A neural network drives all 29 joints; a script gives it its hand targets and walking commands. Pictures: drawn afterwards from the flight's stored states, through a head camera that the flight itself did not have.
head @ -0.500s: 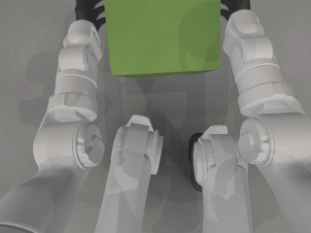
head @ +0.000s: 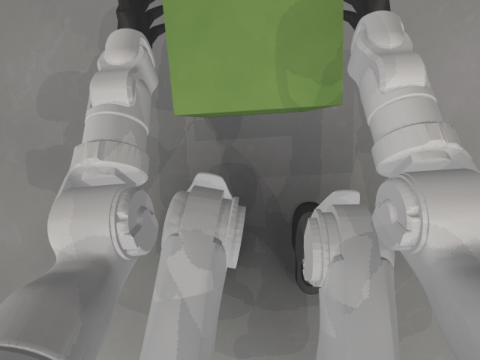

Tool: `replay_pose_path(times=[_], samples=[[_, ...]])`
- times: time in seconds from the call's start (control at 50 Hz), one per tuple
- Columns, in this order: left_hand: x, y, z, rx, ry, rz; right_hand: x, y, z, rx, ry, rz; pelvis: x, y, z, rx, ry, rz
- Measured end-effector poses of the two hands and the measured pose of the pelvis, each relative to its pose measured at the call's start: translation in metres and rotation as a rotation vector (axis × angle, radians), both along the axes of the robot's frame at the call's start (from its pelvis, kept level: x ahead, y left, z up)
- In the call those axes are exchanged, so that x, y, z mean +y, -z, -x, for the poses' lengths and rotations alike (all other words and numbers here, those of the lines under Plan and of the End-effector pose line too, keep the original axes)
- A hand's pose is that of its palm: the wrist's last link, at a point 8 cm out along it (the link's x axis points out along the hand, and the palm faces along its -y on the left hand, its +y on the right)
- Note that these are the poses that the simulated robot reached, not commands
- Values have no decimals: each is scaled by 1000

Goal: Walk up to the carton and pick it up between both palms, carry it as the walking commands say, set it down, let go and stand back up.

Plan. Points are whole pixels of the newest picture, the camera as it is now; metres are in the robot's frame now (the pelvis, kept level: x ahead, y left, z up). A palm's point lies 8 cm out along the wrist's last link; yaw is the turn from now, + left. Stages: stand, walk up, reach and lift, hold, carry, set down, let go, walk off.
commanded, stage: set down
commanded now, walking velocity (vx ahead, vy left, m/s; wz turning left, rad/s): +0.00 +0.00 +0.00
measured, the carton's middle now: (252, 42) +0.52 +0.06 -0.24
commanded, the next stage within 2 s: none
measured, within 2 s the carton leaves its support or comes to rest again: neither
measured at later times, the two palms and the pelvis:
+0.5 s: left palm (135, 33) +0.50 +0.21 -0.17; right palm (368, 15) +0.54 -0.08 -0.17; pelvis -0.01 +0.00 -0.01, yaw +0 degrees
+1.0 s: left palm (109, 28) +0.50 +0.25 -0.17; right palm (396, 12) +0.55 -0.12 -0.17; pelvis -0.01 +0.00 +0.00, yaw +1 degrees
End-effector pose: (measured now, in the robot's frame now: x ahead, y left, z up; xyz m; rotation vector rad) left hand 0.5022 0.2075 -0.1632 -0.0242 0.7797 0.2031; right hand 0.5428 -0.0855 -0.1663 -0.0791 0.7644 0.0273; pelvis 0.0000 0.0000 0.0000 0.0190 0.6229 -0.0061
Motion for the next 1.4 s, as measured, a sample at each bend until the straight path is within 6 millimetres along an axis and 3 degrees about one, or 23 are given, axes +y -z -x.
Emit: replay_pose_path(times=[0.56, 0.78, 1.02, 1.18, 1.4], samples=[[4, 4, 0, -21, 17, -13, 0, 2, -1, -38, -42, 1, 0, 5, 9, -45, -7, -2], [25, 2, -3, -26, -45, -40, -29, 5, -1, -39, -1, 34, 2, 0, 9, -5, -16, 3], [38, 1, -3, -49, -56, -49, -34, 2, -8, -75, 7, 27, 3, 3, 6, 13, -21, 5], [41, -35, -9, -121, -56, -45, -35, -35, -15, -127, 12, 35, 2, -9, 6, 26, -29, 12], [48, -109, -6, -134, -67, -49, -35, -113, -20, -137, 27, 32, 3, -58, 3, 104, -38, 16]])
